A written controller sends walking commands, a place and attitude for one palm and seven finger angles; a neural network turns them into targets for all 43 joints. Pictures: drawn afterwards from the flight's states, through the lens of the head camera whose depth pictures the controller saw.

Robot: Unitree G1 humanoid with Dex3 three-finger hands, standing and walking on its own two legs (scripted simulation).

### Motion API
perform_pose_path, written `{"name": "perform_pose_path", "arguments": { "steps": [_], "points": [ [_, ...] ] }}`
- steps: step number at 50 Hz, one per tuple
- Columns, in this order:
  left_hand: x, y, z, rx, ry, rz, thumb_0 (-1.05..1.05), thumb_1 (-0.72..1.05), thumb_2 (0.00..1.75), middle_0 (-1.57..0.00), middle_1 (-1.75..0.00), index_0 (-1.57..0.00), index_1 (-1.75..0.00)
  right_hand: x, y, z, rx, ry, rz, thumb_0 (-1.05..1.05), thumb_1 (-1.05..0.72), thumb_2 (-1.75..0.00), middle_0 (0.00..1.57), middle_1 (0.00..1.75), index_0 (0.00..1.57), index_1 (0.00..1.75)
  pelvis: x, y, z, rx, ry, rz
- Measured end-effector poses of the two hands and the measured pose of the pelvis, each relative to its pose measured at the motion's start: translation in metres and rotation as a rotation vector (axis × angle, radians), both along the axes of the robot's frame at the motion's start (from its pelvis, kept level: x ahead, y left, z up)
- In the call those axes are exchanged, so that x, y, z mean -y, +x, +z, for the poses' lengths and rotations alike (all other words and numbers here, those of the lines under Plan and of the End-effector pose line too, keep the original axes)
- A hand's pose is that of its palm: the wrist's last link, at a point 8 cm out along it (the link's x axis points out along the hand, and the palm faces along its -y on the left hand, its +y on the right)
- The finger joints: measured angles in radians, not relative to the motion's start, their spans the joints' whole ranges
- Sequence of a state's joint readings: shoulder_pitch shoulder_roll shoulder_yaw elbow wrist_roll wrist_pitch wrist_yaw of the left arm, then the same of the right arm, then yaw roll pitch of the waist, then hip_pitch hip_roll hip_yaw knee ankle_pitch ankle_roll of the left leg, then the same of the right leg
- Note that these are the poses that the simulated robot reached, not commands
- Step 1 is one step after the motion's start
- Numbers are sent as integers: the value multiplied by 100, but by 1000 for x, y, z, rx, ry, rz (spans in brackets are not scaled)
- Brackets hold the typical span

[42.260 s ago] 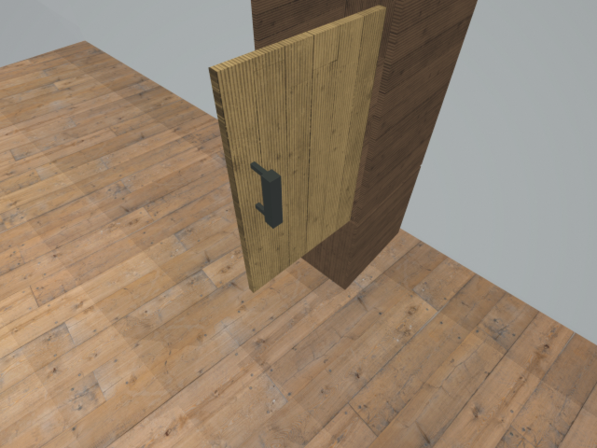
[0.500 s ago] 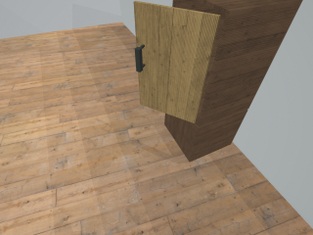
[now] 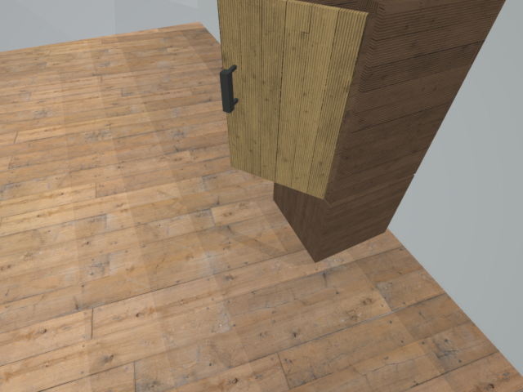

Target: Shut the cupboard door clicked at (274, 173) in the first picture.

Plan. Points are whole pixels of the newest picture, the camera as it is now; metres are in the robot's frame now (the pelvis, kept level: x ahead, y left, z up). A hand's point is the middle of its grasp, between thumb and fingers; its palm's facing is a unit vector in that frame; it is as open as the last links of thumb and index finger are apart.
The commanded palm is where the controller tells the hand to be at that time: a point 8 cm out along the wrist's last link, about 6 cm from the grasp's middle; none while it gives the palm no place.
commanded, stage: look to check the result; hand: left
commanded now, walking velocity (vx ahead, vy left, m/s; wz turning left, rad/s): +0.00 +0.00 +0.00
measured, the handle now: (230, 88) +0.90 +0.13 +0.00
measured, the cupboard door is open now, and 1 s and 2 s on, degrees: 38 38 38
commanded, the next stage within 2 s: walk to a spot facing it in 0.26 s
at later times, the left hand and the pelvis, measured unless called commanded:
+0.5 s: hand out of the picture +0.05 +0.20 -0.17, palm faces +0.02 -0.96 -0.28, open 7.4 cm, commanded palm none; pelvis +0.01 -0.01 +0.00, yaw +1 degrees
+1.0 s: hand out of the picture +0.03 +0.24 -0.17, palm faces +0.30 -0.91 -0.27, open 7.4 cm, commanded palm none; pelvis +0.01 +0.01 -0.01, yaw +18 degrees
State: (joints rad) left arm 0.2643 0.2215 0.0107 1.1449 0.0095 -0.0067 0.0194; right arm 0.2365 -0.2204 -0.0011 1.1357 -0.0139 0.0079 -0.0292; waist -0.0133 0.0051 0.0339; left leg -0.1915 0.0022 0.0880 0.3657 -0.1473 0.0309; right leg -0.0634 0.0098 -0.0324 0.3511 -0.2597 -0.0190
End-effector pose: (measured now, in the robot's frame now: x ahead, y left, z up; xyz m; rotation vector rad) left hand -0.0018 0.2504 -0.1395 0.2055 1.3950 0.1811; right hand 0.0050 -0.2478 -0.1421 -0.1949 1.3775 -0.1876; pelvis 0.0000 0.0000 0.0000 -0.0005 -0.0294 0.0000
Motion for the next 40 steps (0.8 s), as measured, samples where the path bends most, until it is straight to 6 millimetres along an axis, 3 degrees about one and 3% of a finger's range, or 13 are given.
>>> {"name": "perform_pose_path", "arguments": {
  "steps": [16,25,33,40],
  "points": [
    [-3,35,6,70,23,-23,1,91,89,-20,-30,-20,-30,21,42,7,79,-31,34,1,-91,-90,20,30,20,29,6,9,1,2,4,2],
    [0,47,6,92,33,-10,1,91,89,-20,-30,-20,-30,25,51,5,78,-30,51,1,-91,-90,20,30,20,29,11,12,0,-7,7,24],
    [5,27,-11,106,11,93,1,91,89,-20,-30,-20,-30,5,50,-9,-4,1,101,1,-91,-90,20,30,20,29,7,10,-13,4,-11,117],
    [-13,-1,-35,66,-15,187,1,90,89,-20,-30,-20,-30,-24,73,-19,23,5,188,1,-91,-90,20,30,20,29,-14,10,-31,-2,1,203]
  ]
}}
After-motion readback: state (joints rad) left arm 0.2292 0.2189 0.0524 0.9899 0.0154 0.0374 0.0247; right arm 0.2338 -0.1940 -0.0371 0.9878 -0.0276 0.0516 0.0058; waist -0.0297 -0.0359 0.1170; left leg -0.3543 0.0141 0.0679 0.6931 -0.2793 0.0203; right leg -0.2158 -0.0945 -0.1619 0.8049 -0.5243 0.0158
